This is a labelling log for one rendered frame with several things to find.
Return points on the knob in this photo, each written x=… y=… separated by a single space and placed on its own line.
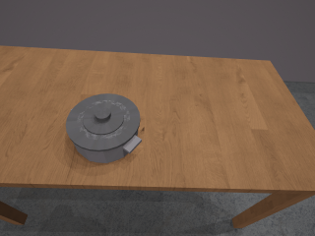
x=102 y=114

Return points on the lid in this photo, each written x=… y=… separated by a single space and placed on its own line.
x=88 y=133

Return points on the pot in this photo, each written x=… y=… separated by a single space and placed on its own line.
x=110 y=155

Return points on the table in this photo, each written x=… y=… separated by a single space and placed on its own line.
x=207 y=124

